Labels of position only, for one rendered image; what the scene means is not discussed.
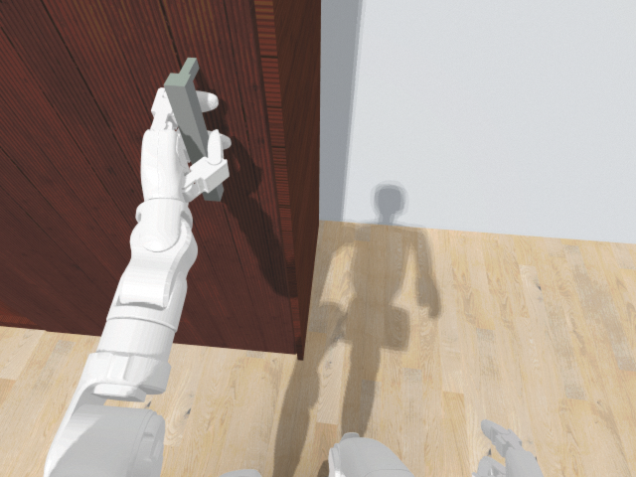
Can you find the robot left hand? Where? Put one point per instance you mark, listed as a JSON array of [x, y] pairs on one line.
[[164, 155]]

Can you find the left robot upper arm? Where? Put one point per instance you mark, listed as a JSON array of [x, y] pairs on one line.
[[110, 441]]

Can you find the robot left forearm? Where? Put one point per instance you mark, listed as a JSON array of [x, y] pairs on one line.
[[131, 359]]

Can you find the handle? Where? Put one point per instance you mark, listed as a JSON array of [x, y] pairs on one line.
[[183, 98]]

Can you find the right robot thigh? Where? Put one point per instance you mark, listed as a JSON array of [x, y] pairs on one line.
[[364, 457]]

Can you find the robot right hand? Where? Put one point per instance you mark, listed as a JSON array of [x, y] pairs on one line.
[[518, 462]]

